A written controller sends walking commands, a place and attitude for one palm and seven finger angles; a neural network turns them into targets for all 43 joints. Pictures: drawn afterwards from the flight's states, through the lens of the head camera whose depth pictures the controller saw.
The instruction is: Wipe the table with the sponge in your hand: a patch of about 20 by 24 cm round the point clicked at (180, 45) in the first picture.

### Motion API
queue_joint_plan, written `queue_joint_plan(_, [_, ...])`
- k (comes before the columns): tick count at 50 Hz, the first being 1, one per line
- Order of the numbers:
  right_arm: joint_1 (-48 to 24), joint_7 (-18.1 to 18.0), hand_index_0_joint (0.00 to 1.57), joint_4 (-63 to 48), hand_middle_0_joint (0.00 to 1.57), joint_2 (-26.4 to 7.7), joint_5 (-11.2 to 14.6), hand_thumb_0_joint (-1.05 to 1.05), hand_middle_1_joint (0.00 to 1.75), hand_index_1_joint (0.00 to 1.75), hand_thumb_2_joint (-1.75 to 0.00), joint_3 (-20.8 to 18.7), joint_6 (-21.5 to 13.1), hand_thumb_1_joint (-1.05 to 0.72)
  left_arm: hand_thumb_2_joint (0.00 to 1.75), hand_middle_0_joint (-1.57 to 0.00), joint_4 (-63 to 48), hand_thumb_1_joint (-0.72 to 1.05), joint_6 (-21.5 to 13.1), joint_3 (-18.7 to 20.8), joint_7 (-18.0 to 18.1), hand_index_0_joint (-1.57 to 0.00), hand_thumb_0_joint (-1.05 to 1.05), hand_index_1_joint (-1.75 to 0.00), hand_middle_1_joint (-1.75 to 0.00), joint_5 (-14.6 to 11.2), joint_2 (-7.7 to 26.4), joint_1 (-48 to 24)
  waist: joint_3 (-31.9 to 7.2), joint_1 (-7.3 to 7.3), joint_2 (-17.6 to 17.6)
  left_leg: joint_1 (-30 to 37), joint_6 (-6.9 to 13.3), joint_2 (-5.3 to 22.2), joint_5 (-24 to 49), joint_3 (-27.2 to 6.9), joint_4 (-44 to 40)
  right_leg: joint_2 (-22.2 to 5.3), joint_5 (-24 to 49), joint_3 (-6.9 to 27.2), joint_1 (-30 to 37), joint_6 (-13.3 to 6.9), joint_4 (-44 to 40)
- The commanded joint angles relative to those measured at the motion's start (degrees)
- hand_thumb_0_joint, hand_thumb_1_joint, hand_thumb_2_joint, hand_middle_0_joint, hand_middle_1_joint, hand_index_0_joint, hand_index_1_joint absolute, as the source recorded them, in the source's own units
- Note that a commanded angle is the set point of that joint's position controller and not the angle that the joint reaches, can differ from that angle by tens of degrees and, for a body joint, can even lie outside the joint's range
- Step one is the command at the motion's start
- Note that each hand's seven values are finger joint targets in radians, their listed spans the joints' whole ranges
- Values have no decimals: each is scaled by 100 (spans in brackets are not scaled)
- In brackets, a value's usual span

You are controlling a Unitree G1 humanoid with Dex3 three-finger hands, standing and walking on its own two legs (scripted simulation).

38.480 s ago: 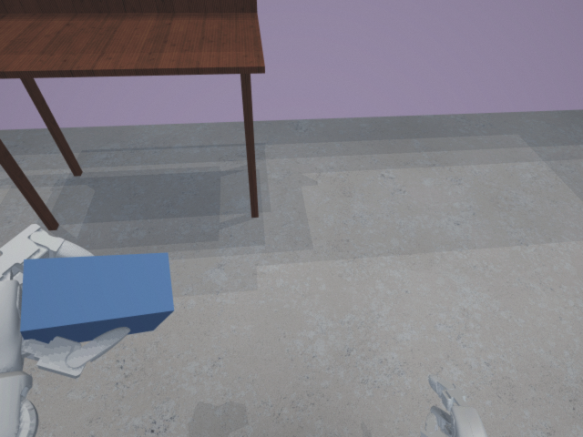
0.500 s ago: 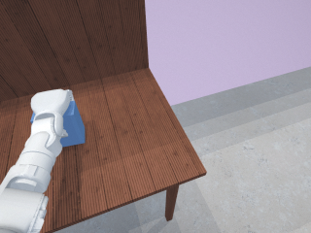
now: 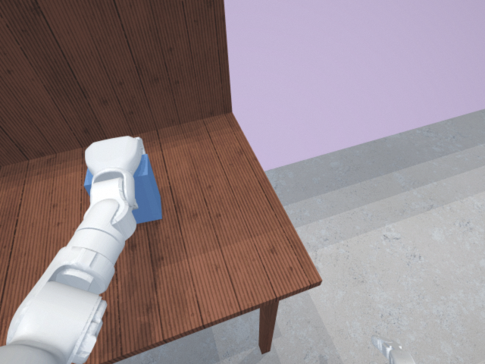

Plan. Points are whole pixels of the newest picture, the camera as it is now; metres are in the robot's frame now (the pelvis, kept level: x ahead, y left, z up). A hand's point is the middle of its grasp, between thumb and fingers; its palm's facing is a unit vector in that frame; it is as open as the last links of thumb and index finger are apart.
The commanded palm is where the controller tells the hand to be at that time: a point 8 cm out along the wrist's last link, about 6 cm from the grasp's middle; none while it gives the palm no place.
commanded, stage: wipe back along the middle lane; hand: left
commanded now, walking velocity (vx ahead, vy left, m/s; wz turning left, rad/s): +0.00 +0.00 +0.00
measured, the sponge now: (130, 199) +0.40 +0.26 +0.02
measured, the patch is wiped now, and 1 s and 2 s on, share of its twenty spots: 0.45 0.65 0.75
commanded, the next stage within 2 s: slide across to the third lane in 1.64 s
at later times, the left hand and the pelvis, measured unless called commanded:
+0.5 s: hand (125, 202) +0.36 +0.23 +0.07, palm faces +0.00 -0.04 -1.00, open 10.1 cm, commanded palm +0.32 +0.22 +0.10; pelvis +0.00 +0.00 +0.00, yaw -1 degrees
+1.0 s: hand (127, 224) +0.31 +0.22 +0.07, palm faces +0.05 -0.06 -1.00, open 10.1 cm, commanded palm +0.27 +0.20 +0.10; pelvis -0.01 -0.01 +0.00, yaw -1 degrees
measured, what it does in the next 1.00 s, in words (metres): stands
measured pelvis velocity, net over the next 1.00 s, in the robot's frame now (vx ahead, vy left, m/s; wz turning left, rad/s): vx -0.01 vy -0.01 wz -0.02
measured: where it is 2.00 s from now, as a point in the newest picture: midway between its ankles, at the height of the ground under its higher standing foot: outside the picture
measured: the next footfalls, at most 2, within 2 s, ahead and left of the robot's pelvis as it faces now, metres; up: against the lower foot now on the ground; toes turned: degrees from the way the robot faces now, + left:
none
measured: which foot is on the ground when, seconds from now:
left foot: down 0.00-1.00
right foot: down 0.00-1.00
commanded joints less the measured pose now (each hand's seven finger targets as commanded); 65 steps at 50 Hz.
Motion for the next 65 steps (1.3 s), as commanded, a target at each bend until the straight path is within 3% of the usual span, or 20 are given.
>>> queue_joint_plan(1, [-458,13,20,-739,20,-798,-34,0,30,30,-90,-266,-138,-90,130,-120,-994,10,55,473,98,-120,0,-160,-160,76,1075,-1633,-1911,-14,-378,1220,-28,97,2471,-178,-61,-22,2666,150,715,-284,-54])
queue_joint_plan(2, [-457,42,20,-811,20,-770,-42,0,30,30,-90,-271,-132,-90,130,-120,-1251,10,55,239,77,-120,0,-160,-160,58,815,-1469,-1984,-30,-295,1326,-17,102,2661,-160,-11,-28,2813,109,755,-272,-22])
queue_joint_plan(6, [-657,122,20,-925,20,-771,-7,0,30,30,-90,-275,-102,-90,130,-120,-1636,10,220,239,56,-120,0,-160,-160,-43,653,-790,-1788,21,-476,1273,-16,103,2755,-173,-31,-17,2943,136,812,-261,-28])
queue_joint_plan(9, [-743,119,20,-964,20,-797,22,0,30,30,-90,-235,-75,-90,130,-120,-1697,10,444,359,65,-120,0,-160,-160,-115,815,-374,-1514,72,-689,1089,13,55,2359,-115,-137,-19,2853,171,924,-233,-113])
queue_joint_plan(16, [-969,108,20,-1051,20,-749,71,0,30,30,-90,-192,-65,-90,130,-120,-2091,10,685,26,-63,-120,0,-160,-160,-106,480,-177,-1385,33,-599,1204,14,39,2097,-136,-233,3,2414,162,849,-262,-164])
queue_joint_plan(18, [-1002,107,20,-1086,20,-758,56,0,30,30,-90,-165,-70,-90,130,-120,-2104,10,687,185,-67,-120,0,-160,-160,-89,666,167,-1303,116,-643,1144,18,12,2032,-133,-235,4,2439,195,903,-267,-170])
queue_joint_plan(26, [-1228,155,20,-1153,20,-717,63,0,30,30,-90,-141,-54,-90,130,-120,-2343,10,755,-49,-56,-120,0,-160,-160,-69,295,522,-927,138,-579,1115,-28,48,1653,-199,-352,48,1819,234,580,-314,-246])
queue_joint_plan(28, [-1258,145,20,-1185,20,-673,77,0,30,30,-90,-122,-54,-90,130,-120,-2389,10,797,-330,-61,-120,0,-160,-160,-92,26,393,-867,86,-604,1122,-10,50,1455,-201,-366,45,1549,172,472,-296,-268])
queue_joint_plan(29, [-1263,131,20,-1154,20,-693,78,0,30,30,-90,-118,-45,-90,130,-120,-2289,10,828,-192,-43,-120,0,-160,-160,-70,195,380,-848,104,-598,1095,-15,45,1375,-207,-376,49,1459,209,457,-307,-278])
queue_joint_plan(32, [-1324,139,20,-1224,20,-658,74,0,30,30,-90,-119,-53,-90,130,-120,-2426,10,833,-379,-45,-120,0,-160,-160,-92,-44,488,-959,136,-573,1148,-5,41,1335,-211,-375,52,1355,174,510,-311,-248])
queue_joint_plan(36, [-1374,150,20,-1241,20,-681,68,0,30,30,-90,-121,-58,-90,130,-120,-2552,10,828,-123,-41,-120,0,-160,-160,-135,164,806,-1073,194,-704,1084,-7,21,1399,-204,-361,48,1580,271,727,-310,-222])
queue_joint_plan(38, [-1427,179,20,-1274,20,-650,70,0,30,30,-90,-97,-65,-90,130,-120,-2690,10,829,-393,-51,-120,0,-160,-160,-115,-111,888,-968,169,-630,1085,-12,23,1396,-208,-347,53,1541,244,619,-312,-197])
queue_joint_plan(43, [-1555,238,20,-1346,20,-641,77,0,30,30,-90,-92,-85,-90,130,-120,-3048,10,916,-338,-29,-120,0,-160,-160,-202,-104,1440,-831,240,-756,1030,3,19,1349,-197,-371,57,1564,289,717,-299,-220])
queue_joint_plan(46, [-1608,237,20,-1321,20,-678,69,0,30,30,-90,-103,-95,-90,130,-120,-3204,10,1022,-30,-7,-120,0,-160,-160,-224,211,1707,-823,295,-857,1017,1,17,1366,-203,-389,68,1656,384,837,-301,-229])
queue_joint_plan(50, [-1755,271,20,-1394,20,-623,93,0,30,30,-90,-67,-138,-90,130,-120,-3575,10,1107,-370,-61,-120,0,-160,-160,-257,-114,1969,-679,280,-740,1055,12,0,1343,-161,-390,58,1626,388,786,-285,-252])
queue_joint_plan(51, [-1753,280,20,-1357,20,-655,89,0,30,30,-90,-87,-128,-90,130,-120,-3566,10,1138,-156,-52,-120,0,-160,-160,-230,120,2044,-674,308,-720,1036,-7,14,1269,-214,-429,85,1452,432,765,-315,-253])
queue_joint_plan(53, [-1772,300,20,-1410,20,-604,97,0,30,30,-90,-79,-154,-90,130,-120,-3731,10,1152,-476,-72,-120,0,-160,-160,-228,-222,2026,-668,268,-735,1099,16,17,1313,-186,-392,86,1504,355,725,-303,-221])
queue_joint_plan(61, [-1931,349,20,-1435,20,-608,78,0,30,30,-90,-88,-175,-90,130,-120,-4062,10,1209,-336,-84,-120,0,-160,-160,-231,-94,2550,-636,353,-823,1100,3,13,1294,-210,-397,114,1518,460,798,-316,-205])
queue_joint_plan(63, [-1995,362,20,-1482,20,-550,94,0,30,30,-90,-53,-176,-90,130,-120,-4220,10,1220,-597,-104,-120,0,-160,-160,-251,-333,2607,-602,320,-810,1126,8,11,1321,-178,-378,90,1559,420,794,-293,-195])
queue_joint_plan(65, [-2012,358,20,-1454,20,-554,89,0,30,30,-90,-51,-184,-90,130,-120,-4255,10,1235,-474,-96,-120,0,-160,-160,-243,-188,2652,-572,343,-804,1129,13,2,1276,-161,-382,92,1528,465,808,-287,-225])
